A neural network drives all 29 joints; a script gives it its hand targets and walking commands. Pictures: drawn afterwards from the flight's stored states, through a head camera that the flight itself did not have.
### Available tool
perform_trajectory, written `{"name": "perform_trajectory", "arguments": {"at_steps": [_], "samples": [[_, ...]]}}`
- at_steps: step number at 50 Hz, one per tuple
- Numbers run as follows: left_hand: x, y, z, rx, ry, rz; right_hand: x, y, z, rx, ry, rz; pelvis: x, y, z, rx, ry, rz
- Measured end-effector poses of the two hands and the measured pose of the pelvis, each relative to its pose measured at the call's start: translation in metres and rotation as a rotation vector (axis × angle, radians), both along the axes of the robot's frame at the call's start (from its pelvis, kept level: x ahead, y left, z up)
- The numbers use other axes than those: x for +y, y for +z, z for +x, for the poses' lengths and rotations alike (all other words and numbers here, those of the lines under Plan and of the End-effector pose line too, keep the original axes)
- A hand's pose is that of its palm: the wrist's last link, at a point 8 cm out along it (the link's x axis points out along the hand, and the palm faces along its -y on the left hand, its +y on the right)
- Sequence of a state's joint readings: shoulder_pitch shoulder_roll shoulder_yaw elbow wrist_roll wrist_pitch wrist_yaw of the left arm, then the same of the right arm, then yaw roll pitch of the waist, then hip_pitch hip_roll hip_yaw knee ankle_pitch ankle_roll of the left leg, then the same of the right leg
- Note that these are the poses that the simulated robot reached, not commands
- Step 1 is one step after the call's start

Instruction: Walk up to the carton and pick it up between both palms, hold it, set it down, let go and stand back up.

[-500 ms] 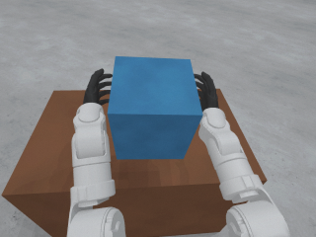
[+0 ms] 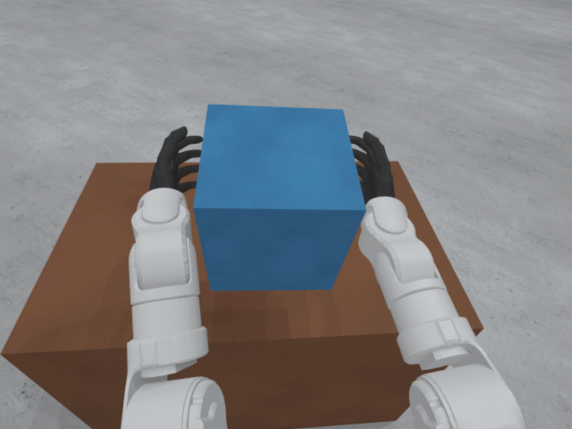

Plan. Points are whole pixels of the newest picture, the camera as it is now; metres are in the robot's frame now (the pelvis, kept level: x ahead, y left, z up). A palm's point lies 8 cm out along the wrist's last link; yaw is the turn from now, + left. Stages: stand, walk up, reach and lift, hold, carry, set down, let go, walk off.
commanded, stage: hold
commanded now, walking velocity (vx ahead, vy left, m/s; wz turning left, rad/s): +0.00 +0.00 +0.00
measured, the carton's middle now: (274, 203) +0.37 +0.00 +0.13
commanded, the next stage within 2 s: none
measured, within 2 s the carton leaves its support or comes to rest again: neither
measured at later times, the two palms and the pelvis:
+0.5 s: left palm (171, 188) +0.36 +0.13 +0.18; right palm (378, 191) +0.35 -0.14 +0.17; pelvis +0.00 +0.00 +0.00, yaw +0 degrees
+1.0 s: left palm (168, 189) +0.36 +0.13 +0.18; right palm (376, 191) +0.35 -0.14 +0.17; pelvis +0.00 +0.00 +0.00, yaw +0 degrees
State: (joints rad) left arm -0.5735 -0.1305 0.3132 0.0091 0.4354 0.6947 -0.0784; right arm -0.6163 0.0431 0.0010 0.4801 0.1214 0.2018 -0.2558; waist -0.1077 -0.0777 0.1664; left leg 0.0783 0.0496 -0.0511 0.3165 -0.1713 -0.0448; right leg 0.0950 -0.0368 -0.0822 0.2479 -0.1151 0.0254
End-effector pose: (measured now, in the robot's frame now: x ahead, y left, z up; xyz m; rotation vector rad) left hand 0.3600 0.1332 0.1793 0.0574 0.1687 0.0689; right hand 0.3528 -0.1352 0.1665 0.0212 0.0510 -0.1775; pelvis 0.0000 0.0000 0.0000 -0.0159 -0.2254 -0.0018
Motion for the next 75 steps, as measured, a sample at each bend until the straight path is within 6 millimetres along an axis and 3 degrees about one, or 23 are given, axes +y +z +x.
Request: {"name": "perform_trajectory", "arguments": {"at_steps": [75], "samples": [[-0.0032, 0.0019, 0.0005, 0.000, -0.004, -0.006, -0.0032, 0.0037, -0.0005, -0.005, -0.006, 0.001, -0.0015, -0.0001, -0.0020, 0.002, 0.000, 0.001]]}}
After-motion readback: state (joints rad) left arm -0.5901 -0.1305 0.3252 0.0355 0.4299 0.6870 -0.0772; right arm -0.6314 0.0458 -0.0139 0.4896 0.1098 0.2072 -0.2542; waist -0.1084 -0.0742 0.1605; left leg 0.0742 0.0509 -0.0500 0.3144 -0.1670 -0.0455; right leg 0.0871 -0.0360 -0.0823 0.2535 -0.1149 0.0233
